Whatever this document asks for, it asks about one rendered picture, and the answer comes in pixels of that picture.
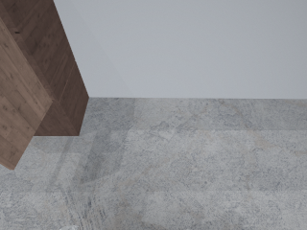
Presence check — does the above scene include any cupboard door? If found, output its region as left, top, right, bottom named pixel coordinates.
left=0, top=17, right=53, bottom=171

